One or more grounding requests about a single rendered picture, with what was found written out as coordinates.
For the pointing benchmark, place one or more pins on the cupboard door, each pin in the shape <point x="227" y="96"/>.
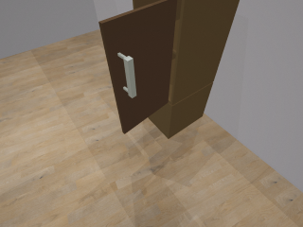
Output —
<point x="146" y="34"/>

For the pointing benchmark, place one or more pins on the handle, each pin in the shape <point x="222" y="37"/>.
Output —
<point x="129" y="73"/>

